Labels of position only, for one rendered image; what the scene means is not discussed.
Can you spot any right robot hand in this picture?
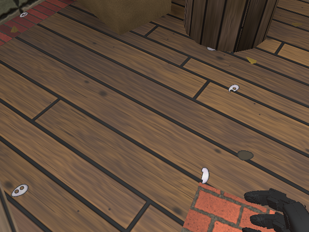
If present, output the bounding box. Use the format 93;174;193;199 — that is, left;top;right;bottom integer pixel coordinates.
241;188;309;232

